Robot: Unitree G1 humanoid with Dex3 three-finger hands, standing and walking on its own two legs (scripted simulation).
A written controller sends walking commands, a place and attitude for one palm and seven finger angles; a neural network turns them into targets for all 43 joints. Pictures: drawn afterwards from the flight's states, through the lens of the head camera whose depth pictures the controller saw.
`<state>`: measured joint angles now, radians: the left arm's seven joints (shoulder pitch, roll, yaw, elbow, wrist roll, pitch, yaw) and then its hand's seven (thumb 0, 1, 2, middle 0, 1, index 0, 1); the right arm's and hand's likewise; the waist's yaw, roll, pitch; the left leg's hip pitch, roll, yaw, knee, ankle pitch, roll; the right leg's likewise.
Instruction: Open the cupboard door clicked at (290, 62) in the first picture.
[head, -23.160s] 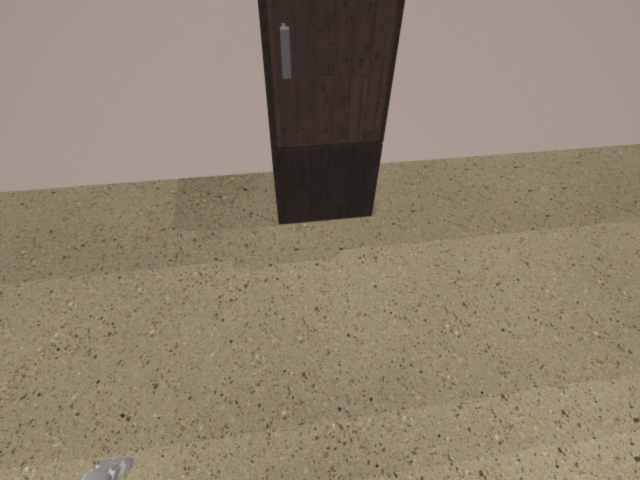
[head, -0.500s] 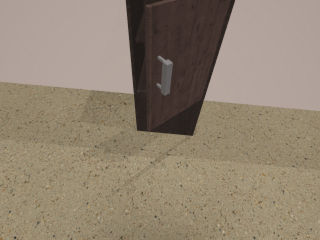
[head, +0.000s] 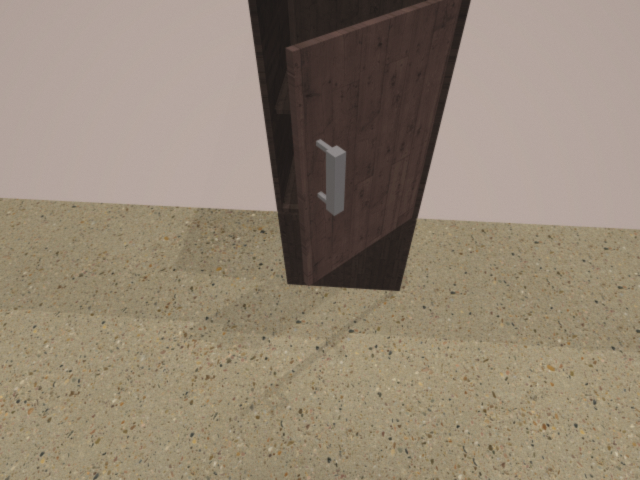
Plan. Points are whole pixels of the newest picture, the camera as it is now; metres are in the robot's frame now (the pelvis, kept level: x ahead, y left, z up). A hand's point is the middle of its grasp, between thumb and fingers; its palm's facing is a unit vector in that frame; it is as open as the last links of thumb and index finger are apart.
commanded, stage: let the arm hang, fingers relaxed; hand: left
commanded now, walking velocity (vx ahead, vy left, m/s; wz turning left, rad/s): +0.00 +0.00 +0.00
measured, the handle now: (328, 177) +0.63 +0.02 +0.00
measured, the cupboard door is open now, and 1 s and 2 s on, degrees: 44 44 44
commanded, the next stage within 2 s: look to check the result in 0.14 s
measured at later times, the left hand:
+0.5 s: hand out of the picture +0.10 +0.23 -0.16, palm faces -0.01 -0.95 -0.32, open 7.4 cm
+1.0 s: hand out of the picture +0.11 +0.22 -0.16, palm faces -0.03 -0.95 -0.30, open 7.4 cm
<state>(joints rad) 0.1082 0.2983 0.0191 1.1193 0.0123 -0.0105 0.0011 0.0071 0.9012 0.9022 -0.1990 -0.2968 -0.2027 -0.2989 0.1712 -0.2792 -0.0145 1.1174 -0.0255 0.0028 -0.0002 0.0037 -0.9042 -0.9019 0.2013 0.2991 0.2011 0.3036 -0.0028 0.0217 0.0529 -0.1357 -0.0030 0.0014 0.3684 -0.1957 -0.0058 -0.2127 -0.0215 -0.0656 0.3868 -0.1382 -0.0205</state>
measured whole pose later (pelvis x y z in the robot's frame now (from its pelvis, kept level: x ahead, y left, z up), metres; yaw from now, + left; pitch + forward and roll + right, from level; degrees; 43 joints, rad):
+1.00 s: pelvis +0.04 -0.01 +0.00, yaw -2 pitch -1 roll +0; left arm 0.11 0.28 0.02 1.13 0.01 0.00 0.01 0.01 0.90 0.90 -0.20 -0.30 -0.20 -0.30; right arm 0.13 -0.28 -0.01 1.13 -0.02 0.01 -0.02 0.00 -0.90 -0.90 0.20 0.30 0.20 0.30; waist 0.00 0.01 0.06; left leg -0.07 0.03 0.02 0.32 -0.23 -0.02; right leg -0.16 0.02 -0.05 0.34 -0.17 -0.03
